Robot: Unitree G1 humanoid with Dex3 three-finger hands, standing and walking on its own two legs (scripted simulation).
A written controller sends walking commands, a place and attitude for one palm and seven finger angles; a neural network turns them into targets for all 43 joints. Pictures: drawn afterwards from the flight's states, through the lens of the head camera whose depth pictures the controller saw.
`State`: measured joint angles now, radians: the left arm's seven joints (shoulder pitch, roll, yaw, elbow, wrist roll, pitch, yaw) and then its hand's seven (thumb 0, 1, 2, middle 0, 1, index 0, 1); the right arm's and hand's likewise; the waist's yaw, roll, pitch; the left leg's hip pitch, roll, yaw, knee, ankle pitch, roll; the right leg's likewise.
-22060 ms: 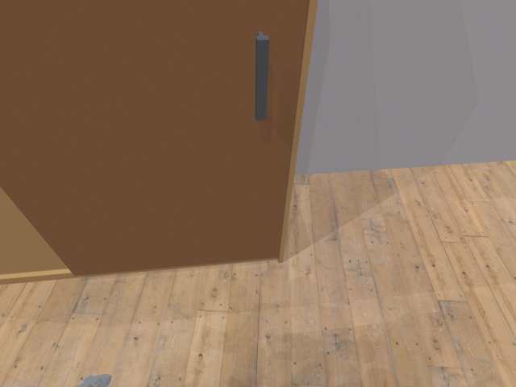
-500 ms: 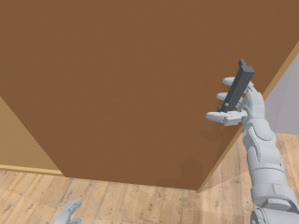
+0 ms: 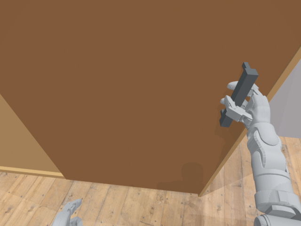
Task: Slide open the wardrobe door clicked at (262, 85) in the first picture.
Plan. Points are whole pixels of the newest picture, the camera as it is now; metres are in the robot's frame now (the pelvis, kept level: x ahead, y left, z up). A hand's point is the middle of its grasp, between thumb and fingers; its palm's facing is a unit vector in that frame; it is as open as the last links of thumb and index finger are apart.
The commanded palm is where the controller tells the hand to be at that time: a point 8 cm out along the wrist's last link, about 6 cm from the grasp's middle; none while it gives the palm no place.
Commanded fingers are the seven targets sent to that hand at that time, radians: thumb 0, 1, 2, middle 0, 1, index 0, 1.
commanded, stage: grip the handle and tug to test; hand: right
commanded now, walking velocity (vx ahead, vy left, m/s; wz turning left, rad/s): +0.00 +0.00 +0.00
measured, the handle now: (234, 96) +0.45 -0.18 +0.14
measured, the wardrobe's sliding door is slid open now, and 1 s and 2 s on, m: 0.00 0.00 0.04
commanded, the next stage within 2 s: tug the door sideways, standing still in 0.66 s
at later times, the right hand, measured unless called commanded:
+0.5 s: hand (230, 108) +0.40 -0.16 +0.14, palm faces +0.02 +1.00 -0.01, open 6.0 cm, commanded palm +0.35 -0.21 +0.14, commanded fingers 0.00 -0.90 -0.90 0.45 1.40 0.45 1.40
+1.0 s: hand (229, 107) +0.40 -0.16 +0.14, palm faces +0.07 +1.00 +0.00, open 6.0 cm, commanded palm +0.37 -0.18 +0.14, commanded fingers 0.00 -0.90 -0.90 0.45 1.40 0.45 1.40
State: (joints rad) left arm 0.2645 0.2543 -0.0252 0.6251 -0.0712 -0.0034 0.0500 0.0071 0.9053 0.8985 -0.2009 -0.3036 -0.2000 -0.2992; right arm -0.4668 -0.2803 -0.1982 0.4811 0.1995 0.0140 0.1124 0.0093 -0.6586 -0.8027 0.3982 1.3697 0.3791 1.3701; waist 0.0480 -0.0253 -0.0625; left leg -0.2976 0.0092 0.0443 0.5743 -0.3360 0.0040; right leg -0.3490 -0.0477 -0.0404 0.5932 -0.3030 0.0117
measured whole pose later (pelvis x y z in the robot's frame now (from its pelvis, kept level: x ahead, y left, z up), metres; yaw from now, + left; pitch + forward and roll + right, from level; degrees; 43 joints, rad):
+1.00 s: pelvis +0.04 -0.01 +0.00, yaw -1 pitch +5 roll +1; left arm 0.23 0.25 -0.01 0.60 -0.05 -0.02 0.04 0.01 0.91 0.90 -0.20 -0.30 -0.20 -0.30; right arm -0.27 -0.19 -0.13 0.10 0.18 0.15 0.02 0.01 -0.70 -0.82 0.32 1.40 0.31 1.40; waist 0.00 -0.03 -0.08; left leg -0.25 0.02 0.06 0.55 -0.37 -0.01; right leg -0.31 -0.04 -0.03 0.58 -0.35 0.01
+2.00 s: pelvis +0.00 +0.02 -0.01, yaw +1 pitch -1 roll +0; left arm 0.18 0.20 -0.03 0.61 -0.03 0.06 0.07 0.01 0.90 0.90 -0.20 -0.30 -0.20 -0.30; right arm -0.46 -0.24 -0.06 0.35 0.12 -0.02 -0.12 -0.04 -0.66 -0.84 0.43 1.40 0.28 1.40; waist -0.02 -0.06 0.07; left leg -0.31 -0.03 0.07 0.67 -0.36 0.03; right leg -0.30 -0.09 -0.04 0.70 -0.38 0.04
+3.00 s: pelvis +0.07 +0.22 +0.00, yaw -7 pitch -4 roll +0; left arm 0.07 0.28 0.05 0.60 -0.07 -0.01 0.03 0.01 0.91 0.90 -0.20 -0.30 -0.20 -0.30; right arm -0.32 -0.23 -0.24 0.04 0.14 -0.06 -0.22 -0.02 -0.66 -0.82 0.45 1.40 0.16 1.40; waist -0.04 -0.05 0.29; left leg -0.27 0.07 0.12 0.57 -0.22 0.00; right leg -0.32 -0.04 -0.07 0.75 -0.40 0.01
